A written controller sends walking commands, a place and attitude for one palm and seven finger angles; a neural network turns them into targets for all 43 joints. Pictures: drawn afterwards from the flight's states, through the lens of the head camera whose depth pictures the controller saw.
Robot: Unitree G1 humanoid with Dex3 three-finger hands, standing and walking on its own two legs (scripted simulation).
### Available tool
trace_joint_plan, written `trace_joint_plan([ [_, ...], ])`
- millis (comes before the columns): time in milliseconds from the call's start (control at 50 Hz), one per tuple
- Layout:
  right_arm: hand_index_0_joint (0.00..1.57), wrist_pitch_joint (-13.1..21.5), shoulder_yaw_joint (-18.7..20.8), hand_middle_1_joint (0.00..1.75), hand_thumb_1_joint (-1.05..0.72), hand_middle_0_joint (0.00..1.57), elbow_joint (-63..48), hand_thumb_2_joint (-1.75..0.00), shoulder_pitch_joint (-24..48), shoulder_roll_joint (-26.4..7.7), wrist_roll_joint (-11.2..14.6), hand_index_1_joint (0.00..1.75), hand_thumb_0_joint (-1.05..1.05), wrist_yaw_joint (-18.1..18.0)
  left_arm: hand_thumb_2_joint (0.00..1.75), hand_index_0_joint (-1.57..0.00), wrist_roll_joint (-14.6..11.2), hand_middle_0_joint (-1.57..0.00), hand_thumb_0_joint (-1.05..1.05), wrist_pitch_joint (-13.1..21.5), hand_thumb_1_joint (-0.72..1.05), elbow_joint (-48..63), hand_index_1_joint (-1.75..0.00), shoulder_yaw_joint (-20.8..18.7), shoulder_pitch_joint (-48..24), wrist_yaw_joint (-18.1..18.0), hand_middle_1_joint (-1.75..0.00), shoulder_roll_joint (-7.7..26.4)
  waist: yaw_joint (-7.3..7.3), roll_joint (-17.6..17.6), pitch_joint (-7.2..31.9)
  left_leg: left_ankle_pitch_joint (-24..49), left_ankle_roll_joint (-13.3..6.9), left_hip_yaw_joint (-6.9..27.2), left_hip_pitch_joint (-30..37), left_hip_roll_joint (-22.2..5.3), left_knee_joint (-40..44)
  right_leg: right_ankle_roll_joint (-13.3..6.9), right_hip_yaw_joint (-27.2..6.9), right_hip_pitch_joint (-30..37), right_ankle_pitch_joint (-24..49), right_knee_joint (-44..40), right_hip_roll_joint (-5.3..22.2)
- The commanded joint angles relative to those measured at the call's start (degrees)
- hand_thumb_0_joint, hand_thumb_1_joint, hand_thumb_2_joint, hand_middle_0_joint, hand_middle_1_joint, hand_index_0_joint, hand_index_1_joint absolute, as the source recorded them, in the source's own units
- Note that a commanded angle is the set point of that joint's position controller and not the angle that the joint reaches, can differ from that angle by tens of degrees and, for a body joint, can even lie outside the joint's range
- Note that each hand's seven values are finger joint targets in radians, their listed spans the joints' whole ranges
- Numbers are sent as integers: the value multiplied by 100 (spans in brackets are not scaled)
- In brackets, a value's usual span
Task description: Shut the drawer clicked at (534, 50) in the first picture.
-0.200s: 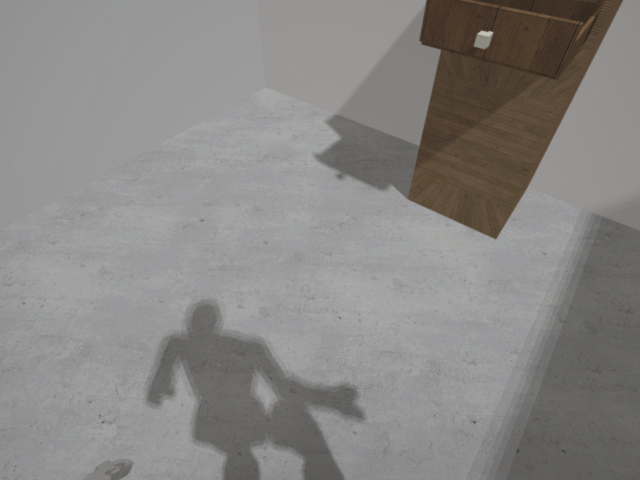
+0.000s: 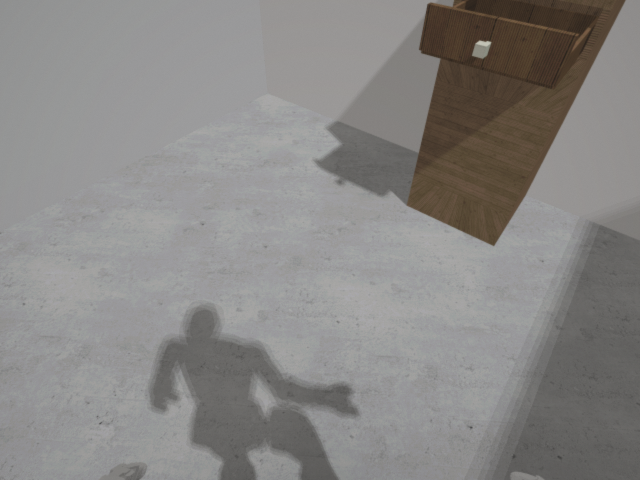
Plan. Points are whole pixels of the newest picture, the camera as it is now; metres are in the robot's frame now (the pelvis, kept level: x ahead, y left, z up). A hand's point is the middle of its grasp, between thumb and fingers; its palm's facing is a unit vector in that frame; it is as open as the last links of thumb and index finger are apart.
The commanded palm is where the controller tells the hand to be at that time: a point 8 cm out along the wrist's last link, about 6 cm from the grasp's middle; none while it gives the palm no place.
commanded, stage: stand and wait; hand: left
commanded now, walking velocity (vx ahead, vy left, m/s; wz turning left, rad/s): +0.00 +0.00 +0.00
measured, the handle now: (483, 47) +1.12 -0.36 +0.10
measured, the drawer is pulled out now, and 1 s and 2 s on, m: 0.26 0.26 0.26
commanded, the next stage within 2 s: look at it before walking up in 0.62 s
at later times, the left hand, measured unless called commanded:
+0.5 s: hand out of the picture +0.06 +0.25 -0.15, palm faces -0.02 -0.94 -0.34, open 7.4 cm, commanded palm none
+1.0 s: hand out of the picture +0.06 +0.24 -0.15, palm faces -0.02 -0.94 -0.33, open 7.4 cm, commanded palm none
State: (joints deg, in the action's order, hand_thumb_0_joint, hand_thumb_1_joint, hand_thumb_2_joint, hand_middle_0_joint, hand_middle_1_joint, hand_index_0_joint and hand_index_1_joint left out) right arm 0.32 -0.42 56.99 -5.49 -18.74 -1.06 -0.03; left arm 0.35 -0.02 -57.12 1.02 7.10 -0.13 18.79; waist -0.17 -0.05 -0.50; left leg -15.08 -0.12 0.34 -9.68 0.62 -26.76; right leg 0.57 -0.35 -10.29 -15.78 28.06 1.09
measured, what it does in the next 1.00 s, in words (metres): stands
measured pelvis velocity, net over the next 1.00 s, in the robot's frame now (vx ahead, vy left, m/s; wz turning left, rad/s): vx -0.01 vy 0.00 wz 0.00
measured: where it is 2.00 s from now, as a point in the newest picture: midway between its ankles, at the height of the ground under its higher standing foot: outside the picture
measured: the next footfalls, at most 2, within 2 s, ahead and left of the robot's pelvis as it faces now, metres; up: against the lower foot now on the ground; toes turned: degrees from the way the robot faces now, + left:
right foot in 1.78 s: +0.13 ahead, -0.15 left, +0.00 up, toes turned -14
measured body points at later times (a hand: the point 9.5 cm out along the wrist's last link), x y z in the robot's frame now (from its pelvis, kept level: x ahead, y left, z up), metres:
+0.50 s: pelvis -0.01 +0.00 +0.00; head -0.01 -0.01 +0.45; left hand +0.06 +0.29 -0.13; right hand +0.06 -0.30 -0.13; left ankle -0.01 +0.12 -0.74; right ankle -0.01 -0.13 -0.74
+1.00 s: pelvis -0.01 +0.00 +0.01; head -0.01 +0.00 +0.46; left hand +0.06 +0.29 -0.13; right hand +0.06 -0.30 -0.13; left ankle -0.01 +0.12 -0.74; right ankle -0.01 -0.13 -0.74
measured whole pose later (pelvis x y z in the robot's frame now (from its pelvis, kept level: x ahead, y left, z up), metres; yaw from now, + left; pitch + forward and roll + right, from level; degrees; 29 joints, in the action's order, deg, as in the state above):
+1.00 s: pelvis -0.01 +0.00 +0.01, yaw +0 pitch -2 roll +0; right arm 0.5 -0.3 63.7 -7.0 -19.3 -0.6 0.0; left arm 0.5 0.2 -62.7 0.5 8.0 0.1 19.4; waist -0.1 -0.1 -2.0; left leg -11.3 0.3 0.7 -8.6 0.1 -21.7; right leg 0.3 0.0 -9.1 -11.8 22.7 0.6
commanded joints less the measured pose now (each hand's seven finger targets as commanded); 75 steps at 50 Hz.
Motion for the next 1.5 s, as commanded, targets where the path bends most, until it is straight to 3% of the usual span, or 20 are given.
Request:
trace_joint_plan([
  [0, 20, 147, 301, 30, -90, 20, -305, -90, 281, -1186, 17, 30, 0, -65, 90, -20, 23, -20, 0, 144, 90, 359, -30, -311, -264, -67, -30, 1253, 38, -92, 324, 1135, -201, 469, 59, -620, 436, -264, -533, 42, 1151, -557, 583],
  [320, 20, 158, 269, 30, -90, 20, 88, -90, 188, -1228, 47, 30, 0, -63, 90, -20, 10, -20, 0, 154, 90, 20, -30, -305, -195, -53, -30, 1255, 19, -22, 342, 1011, -168, 546, 98, -679, 655, -257, -560, 202, 964, -804, 604],
  [700, 20, 141, 258, 30, -90, 20, 294, -90, 131, -1255, 45, 30, 0, -41, 90, -20, 34, -20, 0, 128, 90, -119, -30, -295, -197, -35, -30, 1257, 7, -20, 3, 473, -156, 625, -35, -678, 919, -224, -610, -50, 203, -1058, 573],
  [920, 20, 178, 247, 30, -90, 20, 299, -90, 130, -1271, 62, 30, 0, -54, 90, -20, 27, -20, 0, 149, 90, -152, -30, -290, -160, -41, -30, 1248, 5, 17, 304, 1017, -164, 607, 171, -736, 867, -221, -543, 188, 877, -935, 588],
  [1320, 20, 154, 244, 30, -90, 20, 305, -90, 231, -1254, 69, 30, 0, -64, 90, -20, 27, -20, 0, 173, 90, -175, -30, -292, -166, -57, -30, 1277, 4, -45, 241, 1281, -126, 545, 327, -735, 862, -226, -542, 270, 1329, -1007, 626],
  [1360, 20, 62, 76, 30, -90, 20, 456, -90, -147, -550, 17, 30, 0, -46, 90, -20, 25, -20, 0, 49, 90, -341, -30, -156, 211, -70, -30, 583, 13, -79, 307, 603, -2, 327, 356, -702, 724, -161, -590, 205, 521, -977, 554],
  [1380, 20, 24, 80, 30, -90, 20, 473, -90, -281, -501, -1, 30, 0, -33, 90, -20, 45, -20, 0, -1, 90, -348, -30, -158, 357, -53, -30, 554, -9, -95, 226, -33, -1, 273, 278, -661, 634, -191, -692, 64, -219, -994, 502],
  [1420, 20, -13, 130, 30, -90, 20, 418, -90, -338, -562, -37, 30, 0, -18, 90, -20, 77, -20, 0, -67, 90, -279, -30, -232, 425, 22, -30, 644, -17, -189, -304, -1168, -23, 191, -172, -597, 601, -300, -943, -355, -1351, -1115, 445],
  [1480, 20, -1, 212, 30, -90, 20, 302, -90, -502, -635, -47, 30, 0, -12, 90, -20, 101, -20, 0, -85, 90, -118, -30, -336, 610, 91, -30, 690, -17, -252, -676, -1847, -98, 174, -509, -628, 374, -474, -1195, -748, -2015, -981, 347],
])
